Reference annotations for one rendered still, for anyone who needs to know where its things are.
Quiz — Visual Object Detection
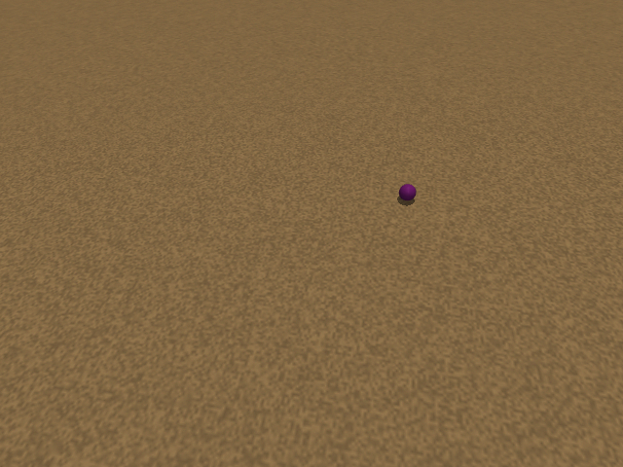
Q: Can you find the ball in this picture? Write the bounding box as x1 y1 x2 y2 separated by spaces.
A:
399 184 416 200

